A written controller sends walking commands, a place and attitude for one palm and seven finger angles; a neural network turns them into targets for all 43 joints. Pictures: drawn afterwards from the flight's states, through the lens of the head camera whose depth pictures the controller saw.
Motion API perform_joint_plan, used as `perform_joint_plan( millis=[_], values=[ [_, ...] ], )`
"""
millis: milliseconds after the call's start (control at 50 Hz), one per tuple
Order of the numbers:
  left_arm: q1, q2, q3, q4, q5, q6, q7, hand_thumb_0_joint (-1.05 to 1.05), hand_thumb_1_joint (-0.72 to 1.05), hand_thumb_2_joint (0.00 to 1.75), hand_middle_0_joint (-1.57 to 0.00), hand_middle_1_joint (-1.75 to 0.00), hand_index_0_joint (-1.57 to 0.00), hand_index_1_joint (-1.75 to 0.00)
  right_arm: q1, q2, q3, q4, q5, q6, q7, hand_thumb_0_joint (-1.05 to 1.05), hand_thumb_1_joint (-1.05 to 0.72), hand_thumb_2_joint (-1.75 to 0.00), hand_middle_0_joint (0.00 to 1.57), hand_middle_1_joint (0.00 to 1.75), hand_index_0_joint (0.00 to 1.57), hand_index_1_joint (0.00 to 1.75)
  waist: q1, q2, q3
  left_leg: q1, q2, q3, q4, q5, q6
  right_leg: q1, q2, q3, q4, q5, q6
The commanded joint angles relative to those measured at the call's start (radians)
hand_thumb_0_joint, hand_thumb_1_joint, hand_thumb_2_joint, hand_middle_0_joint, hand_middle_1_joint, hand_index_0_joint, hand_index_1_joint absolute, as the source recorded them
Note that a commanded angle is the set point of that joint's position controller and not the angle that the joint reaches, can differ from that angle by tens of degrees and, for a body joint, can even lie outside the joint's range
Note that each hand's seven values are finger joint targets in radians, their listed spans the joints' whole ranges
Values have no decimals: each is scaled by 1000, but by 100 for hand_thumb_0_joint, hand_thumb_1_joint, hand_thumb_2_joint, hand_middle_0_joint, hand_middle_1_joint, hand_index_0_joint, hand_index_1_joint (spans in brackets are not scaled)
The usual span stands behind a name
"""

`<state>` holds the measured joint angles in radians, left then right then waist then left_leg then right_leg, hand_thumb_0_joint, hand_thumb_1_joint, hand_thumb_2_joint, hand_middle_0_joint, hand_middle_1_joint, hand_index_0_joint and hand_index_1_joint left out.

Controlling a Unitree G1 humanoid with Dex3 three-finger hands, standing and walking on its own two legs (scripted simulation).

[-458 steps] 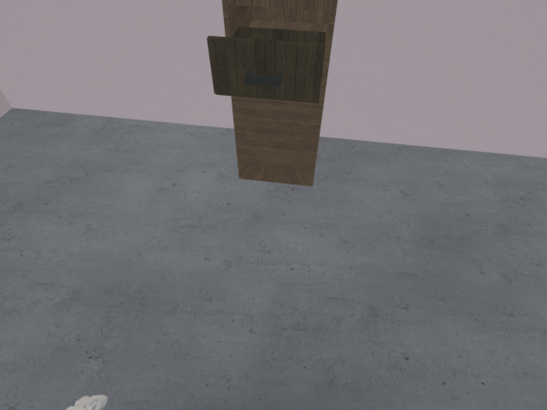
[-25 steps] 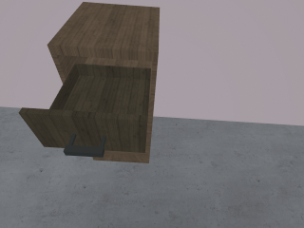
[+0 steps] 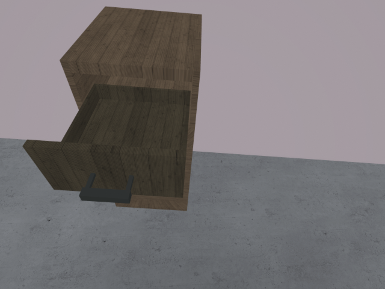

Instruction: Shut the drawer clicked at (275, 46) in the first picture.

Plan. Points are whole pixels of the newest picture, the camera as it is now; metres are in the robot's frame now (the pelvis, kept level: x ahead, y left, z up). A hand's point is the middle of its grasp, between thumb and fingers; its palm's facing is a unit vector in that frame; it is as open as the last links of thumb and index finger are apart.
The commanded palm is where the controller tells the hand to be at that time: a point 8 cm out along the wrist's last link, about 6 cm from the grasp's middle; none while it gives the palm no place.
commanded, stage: raise the hand and make a fist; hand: left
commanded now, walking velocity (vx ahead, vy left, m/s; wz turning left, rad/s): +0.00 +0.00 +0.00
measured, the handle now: (108, 187) +0.33 +0.22 -0.01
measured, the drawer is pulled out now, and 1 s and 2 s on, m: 0.29 0.29 0.29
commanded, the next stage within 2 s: bring the fist close to the handle in 1.98 s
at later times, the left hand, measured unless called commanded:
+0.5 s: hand (125, 288) +0.14 +0.14 -0.05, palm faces +0.05 -1.00 +0.01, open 5.9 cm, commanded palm +0.11 +0.21 -0.03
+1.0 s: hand (105, 270) +0.15 +0.17 +0.02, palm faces +0.06 -0.99 -0.09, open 3.5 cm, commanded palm +0.11 +0.22 +0.03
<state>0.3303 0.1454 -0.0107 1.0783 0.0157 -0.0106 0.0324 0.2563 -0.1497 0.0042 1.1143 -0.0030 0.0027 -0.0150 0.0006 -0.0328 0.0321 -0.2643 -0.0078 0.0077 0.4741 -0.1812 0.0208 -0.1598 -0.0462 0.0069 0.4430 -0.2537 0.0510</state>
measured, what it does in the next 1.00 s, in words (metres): lowers itself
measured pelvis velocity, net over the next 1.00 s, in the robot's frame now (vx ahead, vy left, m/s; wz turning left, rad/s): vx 0.00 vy -0.04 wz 0.02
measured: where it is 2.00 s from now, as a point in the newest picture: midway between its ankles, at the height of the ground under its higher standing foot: outside the picture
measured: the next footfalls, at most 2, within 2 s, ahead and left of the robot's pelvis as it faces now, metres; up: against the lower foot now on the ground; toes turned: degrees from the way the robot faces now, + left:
none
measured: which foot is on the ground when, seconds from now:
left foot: down 0.00-1.00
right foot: down 0.00-1.00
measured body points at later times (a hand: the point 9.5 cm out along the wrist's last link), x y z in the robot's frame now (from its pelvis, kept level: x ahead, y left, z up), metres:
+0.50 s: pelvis -0.02 -0.03 -0.08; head +0.00 -0.02 +0.37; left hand +0.13 +0.19 -0.04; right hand +0.22 -0.27 -0.10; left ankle +0.05 +0.10 -0.74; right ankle -0.01 -0.16 -0.74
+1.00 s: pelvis +0.00 -0.04 -0.06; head +0.02 -0.05 +0.39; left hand +0.14 +0.22 +0.02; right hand +0.16 -0.29 -0.14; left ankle +0.05 +0.10 -0.74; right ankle -0.01 -0.16 -0.74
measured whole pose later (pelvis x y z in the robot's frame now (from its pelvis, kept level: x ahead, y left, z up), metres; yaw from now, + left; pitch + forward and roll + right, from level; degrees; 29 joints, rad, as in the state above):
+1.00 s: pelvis +0.00 -0.04 -0.06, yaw +1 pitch +9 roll -1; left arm 0.68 0.24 0.25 -0.19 -0.35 -0.35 -0.34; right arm 0.29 -0.22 -0.05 0.57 0.06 -0.21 -0.09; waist 0.00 0.05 -0.14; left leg -0.74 0.04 -0.06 1.00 -0.42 -0.04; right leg -0.63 0.01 -0.04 1.00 -0.53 -0.01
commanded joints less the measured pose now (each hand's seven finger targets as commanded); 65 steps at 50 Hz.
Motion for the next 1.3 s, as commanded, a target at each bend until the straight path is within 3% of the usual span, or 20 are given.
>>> perform_joint_plan(
  millis=[0, 40, 60, 80, 100, 120, 140, 180, 200, 240, 300, 320, 400, 480, 560, 620, 720, 860, 1020, 1280],
  values=[
    [95, 89, 17, -18, 0, -13, 9, 0, 90, 90, -20, -30, -20, -30, 47, -112, -21, -33, -3, -21, -2, 0, -90, -90, 20, 30, 20, 30, 5, 50, 40, 12, 85, -103, -135, -62, 5, -67, -43, 37, -88, 10, -62],
    [89, 91, 17, -20, 1, -12, 9, 0, 90, 90, -20, -30, -20, -30, 49, -115, -20, -33, -2, -22, -2, 0, -90, -90, 20, 30, 20, 30, 5, 46, 43, 10, 88, -102, -136, -48, 6, -61, -43, 32, -86, 21, -60],
    [99, 127, 19, 3, 18, -28, 44, 0, 90, 90, -20, -30, -20, -30, -30, -135, -20, -105, 1, -34, -1, 0, -90, -90, 20, 30, 20, 30, 24, 78, 62, -7, 88, -56, 52, 84, -23, -87, -71, 73, -103, 157, -68],
    [-613, 328, 122, -1654, -199, -239, 51, 0, 90, 90, -22, -32, -22, -32, 3, -283, -45, -470, 46, -183, -41, 0, -90, -90, 20, 30, 20, 30, -122, 267, -472, 344, 5, -18, -59, 87, -7, -34, 31, -77, 31, 162, -71],
    [-165, 273, 145, -1416, -125, -192, 111, 0, 90, 90, -24, -34, -24, -34, -77, -193, -11, -405, 43, -287, -80, 0, -90, -90, 20, 30, 20, 30, 10, 334, -450, 322, 57, -26, -88, 47, -20, -76, 50, -104, 126, 18, -97],
    [144, 43, -3, -1217, -135, -56, 145, 0, 90, 90, -26, -37, -26, -37, -87, -148, -29, -408, 60, -324, -72, 0, -90, -90, 20, 30, 20, 30, -27, 244, -239, 110, 64, -82, -137, -122, -43, -171, 53, -126, 145, -103, -79],
    [149, -88, -103, -1195, -161, -41, 125, 0, 90, 90, -28, -39, -28, -39, -54, -165, -22, -396, 70, -333, -64, 0, -90, -90, 20, 30, 20, 30, -41, 165, -90, 6, 43, -75, -105, -220, -26, -203, 50, -124, 116, -74, -74],
    [102, 3, -32, -1186, -154, -147, 103, 0, 90, 90, -32, -43, -32, -43, -82, -211, -47, -458, 40, -354, -59, 0, -90, -90, 20, 30, 20, 30, -82, -10, 27, -131, 19, -88, 10, -274, -17, -324, 55, -132, 101, -174, -60],
    [190, -51, -41, -1102, -160, -208, 69, 0, 90, 90, -34, -45, -34, -45, -90, -208, -58, -487, 22, -354, -49, 0, -90, -90, 20, 30, 20, 30, -60, -114, 40, -199, 16, -83, 71, -273, -22, -393, 66, -148, 147, -222, -58],
    [360, -65, -4, -1006, -171, -352, -36, 0, 90, 90, -38, -50, -38, -50, -114, -198, -81, -544, 11, -346, -10, 0, -90, -90, 20, 30, 20, 30, 10, -169, -44, -292, 12, -40, 188, -224, -39, -462, 71, -151, 246, -258, -66],
    [427, 16, 96, -1014, -227, -570, -241, 0, 90, 90, -44, -56, -44, -56, -169, -206, -112, -640, 9, -317, 37, 0, -90, -90, 20, 30, 20, 30, 41, -144, -111, -417, 7, -12, 342, -218, -49, -555, 62, -118, 373, -284, -79],
    [456, 99, 193, -997, -220, -593, -272, 0, 90, 90, -46, -58, -46, -58, -171, -206, -120, -665, 17, -301, 43, 0, -90, -90, 20, 30, 20, 30, 69, -35, -116, -429, 1, -2, 363, -214, -47, -546, 56, -98, 397, -268, -90],
    [384, 121, 217, -1320, -266, -496, -263, 0, 90, 90, -54, -67, -54, -67, -210, -184, -106, -808, 36, -246, 9, 0, -90, -90, 20, 30, 20, 30, 81, 75, -259, -436, 1, 2, 388, -261, -18, -542, 59, -80, 468, -249, -83],
    [242, 156, 214, -1577, -263, -524, -197, 0, 90, 90, -62, -75, -62, -75, -123, -158, -98, -802, 25, -227, -24, 0, -90, -90, 20, 30, 20, 30, 12, 141, -310, -406, 14, -20, 482, -179, 6, -602, 72, -51, 474, -189, -76],
    [142, 160, 162, -1577, -281, -576, -278, 0, 90, 90, -70, -84, -70, -84, -90, -171, -80, -756, 27, -255, -47, 0, -90, -90, 20, 30, 20, 30, -57, 120, -284, -434, 20, -37, 563, -168, 16, -658, 75, -15, 457, -189, -68],
    [198, 172, 176, -1447, -312, -492, -368, 0, 90, 90, -76, -91, -76, -91, -110, -180, -72, -741, 44, -276, -59, 0, -90, -90, 20, 30, 20, 30, -55, 61, -249, -467, 19, -44, 561, -195, 19, -625, 71, 21, 395, -235, -58],
    [319, 267, 365, -1386, -359, -304, -375, 0, 90, 90, -86, -101, -86, -101, -145, -160, -73, -749, 60, -262, -82, 0, -90, -90, 20, 30, 20, 30, 36, 23, -323, -434, 9, -40, 501, -123, 12, -450, 36, 59, 335, -149, -34],
    [394, 214, 354, -1446, -381, -376, -346, 0, 90, 90, -100, -117, -100, -117, -127, -143, -79, -738, 55, -273, -70, 0, -90, -90, 20, 30, 20, 30, 35, -16, -281, -386, 5, -43, 445, -39, 3, -409, 28, 22, 354, 84, -11],
    [354, 217, 292, -1528, -385, -429, -377, 0, 90, 90, -116, -134, -116, -134, -104, -174, -79, -744, 63, -325, -69, 0, -90, -90, 20, 30, 20, 30, 18, 42, -242, -314, 4, -41, 399, -84, 14, -454, 57, -10, 322, -89, -46],
    [382, 191, 242, -1667, -315, -264, -270, 0, 90, 90, -140, -160, -140, -160, -120, -161, -43, -801, 66, -289, -47, 0, -90, -90, 20, 30, 20, 30, 37, 99, -203, -229, 16, -57, 284, -124, 6, -418, 81, -107, 319, -96, -63]
  ],
)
